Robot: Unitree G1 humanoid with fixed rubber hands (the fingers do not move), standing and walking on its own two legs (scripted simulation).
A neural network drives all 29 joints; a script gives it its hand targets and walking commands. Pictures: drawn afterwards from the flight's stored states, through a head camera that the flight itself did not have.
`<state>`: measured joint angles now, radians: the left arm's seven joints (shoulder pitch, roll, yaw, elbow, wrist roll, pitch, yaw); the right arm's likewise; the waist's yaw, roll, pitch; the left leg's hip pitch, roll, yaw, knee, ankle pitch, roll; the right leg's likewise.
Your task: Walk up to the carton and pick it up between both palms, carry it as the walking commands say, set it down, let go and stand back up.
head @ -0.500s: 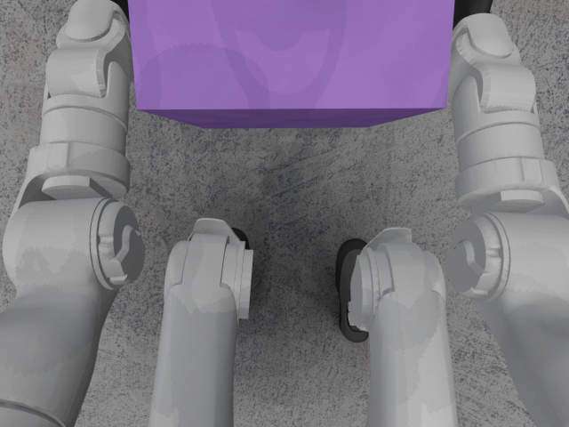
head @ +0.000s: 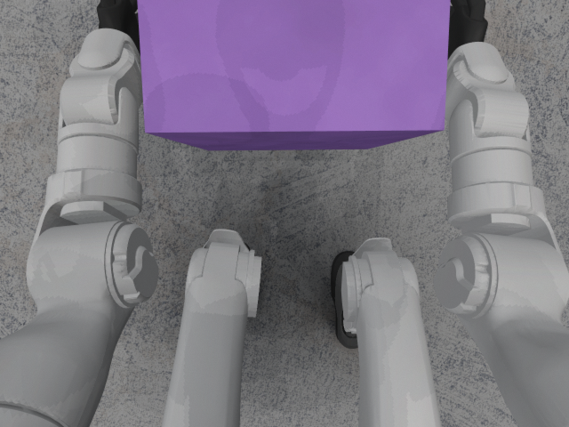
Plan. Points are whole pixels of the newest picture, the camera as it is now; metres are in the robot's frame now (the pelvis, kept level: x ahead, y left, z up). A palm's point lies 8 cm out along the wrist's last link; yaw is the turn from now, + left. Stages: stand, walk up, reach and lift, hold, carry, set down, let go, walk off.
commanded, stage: reach and lift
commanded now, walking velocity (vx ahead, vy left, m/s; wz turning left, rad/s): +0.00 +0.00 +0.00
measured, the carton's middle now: (290, 84) +0.51 +0.04 -0.17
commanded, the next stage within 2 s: none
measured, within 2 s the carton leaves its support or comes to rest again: neither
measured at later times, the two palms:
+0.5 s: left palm (82, 18) +0.51 +0.22 -0.03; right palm (507, 35) +0.52 -0.14 -0.03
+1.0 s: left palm out of the picture +0.49 +0.22 +0.05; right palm out of the picture +0.51 -0.15 +0.05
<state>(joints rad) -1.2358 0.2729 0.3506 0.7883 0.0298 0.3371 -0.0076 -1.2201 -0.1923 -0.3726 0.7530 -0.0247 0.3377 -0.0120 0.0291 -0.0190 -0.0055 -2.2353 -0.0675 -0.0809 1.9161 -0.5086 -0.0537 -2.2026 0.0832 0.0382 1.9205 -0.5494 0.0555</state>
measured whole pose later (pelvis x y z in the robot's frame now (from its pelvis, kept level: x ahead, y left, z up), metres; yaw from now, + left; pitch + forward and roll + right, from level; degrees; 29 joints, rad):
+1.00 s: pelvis +0.02 +0.00 +0.12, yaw +0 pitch +45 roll -2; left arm -0.97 0.16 0.40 0.71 0.12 0.36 -0.05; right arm -0.96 -0.10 -0.41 0.70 -0.10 0.36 0.04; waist 0.02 -0.01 -0.19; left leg -1.84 -0.08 -0.11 1.51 -0.45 -0.05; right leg -1.81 0.10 0.07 1.50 -0.48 0.05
